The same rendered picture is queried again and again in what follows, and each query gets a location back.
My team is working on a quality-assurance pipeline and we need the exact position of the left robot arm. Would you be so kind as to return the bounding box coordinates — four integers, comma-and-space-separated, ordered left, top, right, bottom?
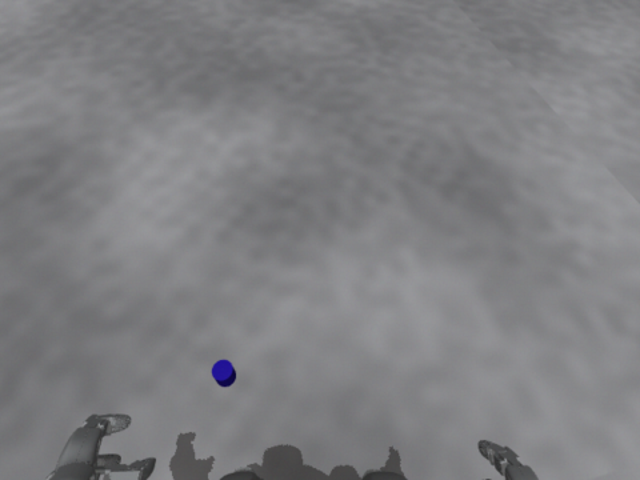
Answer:
45, 462, 96, 480

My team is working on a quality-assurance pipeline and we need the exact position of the left robot hand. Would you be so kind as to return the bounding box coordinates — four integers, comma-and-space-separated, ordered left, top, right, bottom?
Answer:
55, 414, 156, 480

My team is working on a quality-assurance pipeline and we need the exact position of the tin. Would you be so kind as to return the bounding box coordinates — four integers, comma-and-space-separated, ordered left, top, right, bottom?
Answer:
212, 360, 236, 387

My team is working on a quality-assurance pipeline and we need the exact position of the right robot hand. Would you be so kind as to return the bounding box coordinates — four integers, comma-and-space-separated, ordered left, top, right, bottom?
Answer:
478, 440, 539, 480

